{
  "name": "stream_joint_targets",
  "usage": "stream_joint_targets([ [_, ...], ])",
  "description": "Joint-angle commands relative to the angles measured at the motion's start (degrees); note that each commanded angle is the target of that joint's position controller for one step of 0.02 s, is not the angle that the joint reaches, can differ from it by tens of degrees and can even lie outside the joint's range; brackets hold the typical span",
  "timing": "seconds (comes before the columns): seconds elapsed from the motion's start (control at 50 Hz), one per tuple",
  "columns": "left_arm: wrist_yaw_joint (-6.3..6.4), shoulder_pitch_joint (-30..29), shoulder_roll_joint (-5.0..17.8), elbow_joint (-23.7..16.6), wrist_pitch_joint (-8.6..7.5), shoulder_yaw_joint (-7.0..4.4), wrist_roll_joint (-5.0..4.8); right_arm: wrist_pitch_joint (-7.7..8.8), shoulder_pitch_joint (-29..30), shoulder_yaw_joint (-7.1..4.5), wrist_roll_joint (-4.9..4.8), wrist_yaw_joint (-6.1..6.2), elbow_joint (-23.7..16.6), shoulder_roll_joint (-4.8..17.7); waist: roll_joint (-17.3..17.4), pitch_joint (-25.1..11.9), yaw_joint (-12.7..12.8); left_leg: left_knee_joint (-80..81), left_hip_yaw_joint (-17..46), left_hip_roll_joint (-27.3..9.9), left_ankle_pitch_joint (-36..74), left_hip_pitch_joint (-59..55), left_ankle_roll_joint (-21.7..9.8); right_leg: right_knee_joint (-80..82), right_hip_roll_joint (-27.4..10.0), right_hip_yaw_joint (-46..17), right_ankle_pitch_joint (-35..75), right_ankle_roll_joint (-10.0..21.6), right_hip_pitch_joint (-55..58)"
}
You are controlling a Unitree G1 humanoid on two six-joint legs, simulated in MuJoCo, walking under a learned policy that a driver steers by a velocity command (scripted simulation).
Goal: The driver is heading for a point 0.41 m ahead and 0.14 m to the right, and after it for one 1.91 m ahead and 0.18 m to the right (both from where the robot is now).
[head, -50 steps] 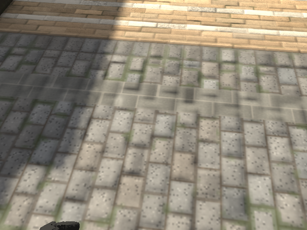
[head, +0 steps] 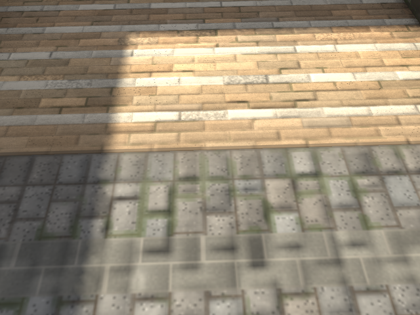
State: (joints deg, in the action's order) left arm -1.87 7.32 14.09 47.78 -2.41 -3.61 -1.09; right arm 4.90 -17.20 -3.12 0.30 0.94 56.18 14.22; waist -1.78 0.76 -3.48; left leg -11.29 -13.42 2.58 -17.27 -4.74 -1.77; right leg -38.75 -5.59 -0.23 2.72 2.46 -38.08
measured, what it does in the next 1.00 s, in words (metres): walks ahead, turning right: right foot, then left foot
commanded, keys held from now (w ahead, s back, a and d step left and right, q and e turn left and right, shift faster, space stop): w+e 0.30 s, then e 0.36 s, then q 0.34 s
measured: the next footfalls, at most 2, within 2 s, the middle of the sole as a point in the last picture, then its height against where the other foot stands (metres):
right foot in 0.12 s outside the picture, level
left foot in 0.56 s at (207, 303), level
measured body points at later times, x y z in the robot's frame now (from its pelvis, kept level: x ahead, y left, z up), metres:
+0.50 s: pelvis +0.28 -0.04 +0.00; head +0.32 -0.06 +0.45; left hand +0.42 +0.23 -0.11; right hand +0.43 -0.34 -0.09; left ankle +0.50 +0.06 -0.70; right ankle +0.20 -0.11 -0.74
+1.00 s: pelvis +0.38 -0.05 +0.00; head +0.40 -0.07 +0.45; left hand +0.61 +0.14 -0.10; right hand +0.38 -0.34 -0.13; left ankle +0.47 +0.04 -0.72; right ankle +0.33 -0.17 -0.74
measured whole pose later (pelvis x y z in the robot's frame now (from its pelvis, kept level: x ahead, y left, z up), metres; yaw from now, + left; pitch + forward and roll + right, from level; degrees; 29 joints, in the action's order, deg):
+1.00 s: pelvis +0.38 -0.05 +0.00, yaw -22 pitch +0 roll +0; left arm 2.3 11.5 14.2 39.7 1.9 -2.8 1.6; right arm 0.2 -11.2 -2.8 -0.5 -0.8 46.4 15.6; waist 1.0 1.5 -1.9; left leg -39.0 -0.2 1.1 -20.3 23.7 -0.1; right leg -31.8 -1.8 -0.6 -17.0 -0.9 -15.3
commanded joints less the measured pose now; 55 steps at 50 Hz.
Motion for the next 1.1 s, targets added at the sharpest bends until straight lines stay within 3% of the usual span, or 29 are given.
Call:
stream_joint_targets([
  [0.02, -1.47, -7.8, 2.5, -7.3, -0.81, -0.12, -0.16, -1.12, -1.5, -2.30, -0.64, 0.54, -1.9, 10.4, 3.6, 4.9, -0.3, -1.6, 2.7, -19.4, 37.6, -3.1, -6.2, 2.7, 1.2, 3.2, -5.2, 1.7, -4.1],
  [0.06, -1.98, -5.1, 4.4, -8.1, -0.52, -1.06, -0.22, -1.98, 0.1, -2.83, -0.89, 1.03, -2.9, 12.0, 6.2, 1.5, 2.5, -9.1, 1.1, -19.4, 56.7, -4.2, -5.0, 2.4, 4.9, 6.8, -10.9, 3.7, 3.2],
  [0.1, -1.64, 7.5, 8.9, -5.8, -0.32, -3.55, -0.54, -2.76, 2.2, -3.07, -1.11, 1.43, -3.9, 13.0, 6.9, -5.4, 9.9, -27.1, -0.3, -17.5, 63.5, 0.4, -3.1, 5.7, 9.1, 7.9, -11.1, 7.1, 21.0],
  [0.12, -0.37, 16.7, 13.4, -3.7, 0.13, -5.60, -0.40, -2.30, 2.5, -2.71, -0.78, 1.43, -5.0, 12.4, 2.3, -10.5, 14.1, -43.5, -0.3, -14.8, 48.3, 12.9, -0.6, 9.2, 5.3, -1.0, -10.5, 10.2, 38.3],
  [0.14, 0.33, 16.4, 19.1, -3.6, -0.01, -6.40, -0.70, -0.47, -3.2, 0.19, 1.25, 0.00, -7.8, 2.4, -12.8, -14.5, 7.0, -64.4, 3.9, -2.5, -10.1, 40.4, 2.9, 12.0, -9.9, -32.1, -14.5, 20.8, 58.8],
  [0.16, 0.28, 18.5, 15.4, -5.0, -0.70, -5.11, 0.10, 2.49, 1.6, -0.14, -1.12, -1.11, -9.2, 6.1, -7.7, -21.9, 10.1, -72.0, 17.6, 0.2, -16.8, 48.5, 2.1, 20.9, -14.4, -48.0, -19.7, 24.4, 63.7],
  [0.18, 0.37, 16.4, 12.1, -4.8, -1.34, -4.21, 0.59, 4.09, 7.9, -0.94, -3.19, -1.72, -11.1, 8.9, -4.6, -14.1, 11.2, -70.4, 19.3, -3.5, -11.4, 53.4, 0.3, 22.1, -12.4, -39.1, -16.0, 20.6, 59.1],
  [0.22, 0.32, 8.0, 8.1, -6.6, -1.89, -3.02, 0.20, 4.50, 8.6, -1.20, -1.47, -1.17, -10.5, 8.8, 2.9, -5.6, 5.8, -59.3, 18.6, -7.9, -3.9, 47.3, 0.1, 22.8, -7.4, -25.7, -4.9, 16.4, 41.8],
  [0.24, 0.55, 5.8, 7.0, -7.6, -1.98, -2.47, 0.69, 3.70, 7.3, -1.73, -0.82, -1.09, -10.3, 9.4, 2.3, -4.5, 3.8, -56.5, 18.9, -9.1, -2.3, 42.9, 0.8, 24.1, -5.8, -22.5, -0.8, 15.8, 36.1],
  [0.32, 1.88, 6.2, 10.3, -8.2, -2.00, -3.07, 0.54, 1.28, 9.4, -1.47, 0.60, -0.63, -12.3, 6.9, 1.3, -1.1, 2.3, -43.8, 16.2, -8.3, 3.3, 39.3, 5.0, 26.3, -3.0, -16.0, 9.2, 15.2, 25.2],
  [0.38, 2.95, 7.9, 11.8, -8.0, -0.74, -3.68, 0.34, 1.18, 15.0, -0.63, 0.88, -0.57, -14.3, 4.8, -1.2, -1.0, 4.2, -28.9, 14.1, -3.9, 15.5, 33.2, 5.8, 22.2, 2.4, -9.5, 17.0, 10.7, 20.2],
  [0.44, 3.22, 11.1, 11.3, -7.1, 0.59, -3.69, -0.11, 0.89, 18.3, -0.73, -0.11, -1.06, -16.3, 5.4, -3.7, -3.4, 6.3, -21.3, 14.7, -0.7, 22.8, 29.6, 5.3, 18.8, 2.4, -12.3, 11.1, 7.6, 22.1],
  [0.5, 3.96, 10.2, 10.1, -7.7, 1.41, -3.45, -0.03, 0.93, 17.3, -1.77, -0.05, -1.31, -16.9, 8.3, -5.3, -4.4, 4.9, -16.8, 17.8, -0.7, 19.1, 28.6, 3.9, 12.8, 0.7, -18.8, 6.2, 6.3, 27.3],
  [0.54, 4.33, 7.0, 8.8, -9.4, 1.64, -3.08, 0.00, 1.76, 12.1, -2.41, 0.65, -1.27, -15.6, 9.7, -5.4, -6.0, 1.6, -11.6, 17.4, -2.2, 23.1, 22.4, 1.7, 5.0, 2.9, -20.1, 4.4, 4.1, 28.0],
  [0.56, 4.25, 7.1, 6.1, -11.0, 1.41, -2.15, 0.70, 2.05, 7.8, -2.93, 1.90, -0.89, -15.5, 12.3, -0.8, -12.0, 0.4, -13.4, 22.7, -9.8, 37.4, 10.6, -1.5, -6.1, 6.6, -17.4, -3.8, 1.6, 23.6],
  [0.58, 4.11, 17.3, 2.3, -10.4, 1.26, -1.14, 1.47, 1.43, 5.7, -2.78, 3.00, -0.48, -16.1, 13.9, 13.0, -18.6, 4.4, -17.2, 37.6, -24.8, 61.8, -6.1, -10.3, -22.3, 14.1, -11.6, -43.2, -2.1, 10.2],
  [0.6, 3.57, 24.2, 7.4, -10.2, 1.25, -1.50, 0.00, 0.23, 3.9, -3.29, 1.05, -0.83, -15.2, 14.0, 19.7, -25.2, 5.7, -15.0, 52.1, -32.3, 47.6, -10.0, -17.1, -33.7, 11.3, -10.4, -46.2, -3.6, 3.7],
  [0.62, 3.75, 19.8, 12.0, -9.2, 2.20, -2.78, -0.73, -0.56, 7.5, -2.34, 0.49, -0.61, -17.3, 9.9, 12.1, -20.0, 4.0, -12.5, 47.0, -27.9, 33.9, -5.3, -15.3, -38.3, 8.3, -10.2, -40.4, -5.5, 0.6],
  [0.64, 4.10, 13.6, 13.3, -10.2, 3.39, -3.29, -0.58, -1.51, 9.9, -1.49, 0.66, -0.24, -17.9, 7.4, 8.1, -14.3, 2.8, -11.3, 38.6, -24.0, 25.8, 0.8, -12.4, -38.4, 6.8, -7.5, -36.0, -6.5, -0.9],
  [0.7, 4.65, 10.4, 9.0, -11.4, 5.61, -2.52, 0.12, -3.09, 13.3, -0.98, 1.62, -0.07, -17.1, 7.8, 8.7, -5.6, 4.5, -5.6, 27.1, -15.8, 17.9, 19.2, -10.4, -30.8, 5.0, -4.6, -31.0, -6.7, 7.4],
  [0.78, 4.33, 11.2, 3.2, -10.3, 4.41, -0.13, 1.80, -2.73, 14.2, -0.47, 0.69, -1.15, -15.3, 6.2, 10.2, -8.4, 5.0, -5.6, 22.3, -13.4, 23.8, 21.2, -11.3, -8.3, 4.4, -2.4, -28.4, -5.7, 19.7],
  [0.84, 3.78, 10.8, 5.4, -9.2, 4.24, -0.67, 1.61, -3.39, 13.1, -1.00, -0.61, -1.72, -14.5, 8.7, 10.4, -7.8, 5.3, -6.7, 24.6, -13.2, 12.2, 22.0, -10.5, 6.7, 6.2, -0.5, -17.2, -4.4, 27.0],
  [0.88, 3.72, 9.7, 7.8, -9.9, 4.27, -1.21, 2.14, -3.62, 11.3, -0.69, -1.28, -1.77, -14.0, 8.4, 8.7, -5.6, 5.6, -6.8, 26.1, -11.6, 0.8, 28.2, -6.2, 13.6, 4.5, -2.3, -12.8, -1.2, 33.5],
  [0.9, 4.18, 10.0, 10.9, -10.9, 4.31, -1.74, 2.93, -3.35, 10.9, -0.20, -0.69, -2.07, -14.4, 7.1, 3.8, -5.6, 5.2, -10.9, 24.6, -9.2, -4.3, 32.3, -2.9, 14.9, -2.6, -8.6, -12.0, 1.7, 36.2],
  [0.92, 4.31, 8.3, 14.3, -10.1, 4.63, -2.85, 2.91, -3.10, 10.0, -0.13, -0.89, -2.09, -15.4, 5.7, -7.7, -3.9, 2.6, -16.2, 16.0, -2.8, -6.7, 32.5, 0.0, 17.3, -7.2, -12.1, -19.0, 5.5, 29.1],
  [0.96, 4.42, 3.5, 11.3, -11.6, 3.83, -2.49, 3.09, -3.38, 10.7, -1.35, -0.93, -1.65, -14.8, 8.4, -11.2, -0.8, 3.5, -28.9, 12.3, -1.0, -4.6, 30.6, 1.8, 21.1, -9.4, -13.8, -20.3, 7.1, 23.2],
  [1.0, 4.92, 2.4, 10.7, -12.2, 2.61, -2.53, 2.40, -4.56, 9.0, -2.17, -0.86, -1.29, -14.5, 8.9, -11.0, -0.5, 4.1, -39.5, 13.2, -2.2, -10.4, 34.5, 2.4, 19.5, -12.4, -13.6, -4.2, 8.8, 25.1],
  [1.04, 5.12, 2.2, 10.0, -11.7, 2.06, -2.47, 1.50, -5.51, 7.7, -2.06, -1.23, -1.42, -15.1, 7.0, -7.6, -1.5, 3.6, -43.3, 13.9, -4.0, -13.0, 37.2, 3.1, 16.7, -13.3, -11.2, 9.1, 9.4, 28.9],
  [1.1, 5.09, 1.1, 11.0, -11.4, 2.91, -3.13, 0.96, -5.98, 8.7, -1.46, -1.65, -2.26, -16.6, 5.6, -7.5, -3.8, 4.5, -36.2, 10.9, -4.0, -8.2, 33.0, 3.5, 14.0, -11.7, -6.6, 12.9, 8.1, 30.8],
])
